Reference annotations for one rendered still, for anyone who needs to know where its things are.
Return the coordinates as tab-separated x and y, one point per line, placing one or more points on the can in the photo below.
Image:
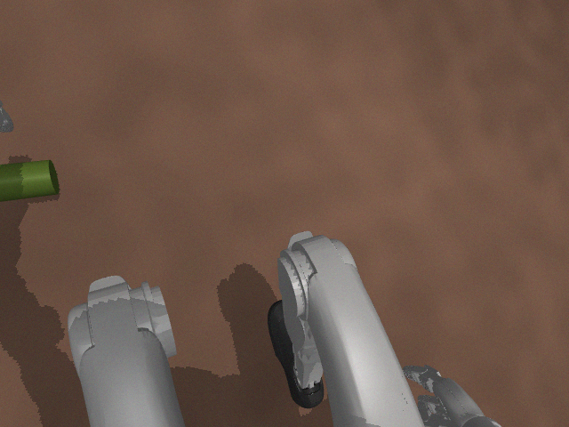
28	179

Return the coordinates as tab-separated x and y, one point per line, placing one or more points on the right robot foot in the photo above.
283	347

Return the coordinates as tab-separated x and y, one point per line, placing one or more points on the right robot hand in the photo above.
451	407

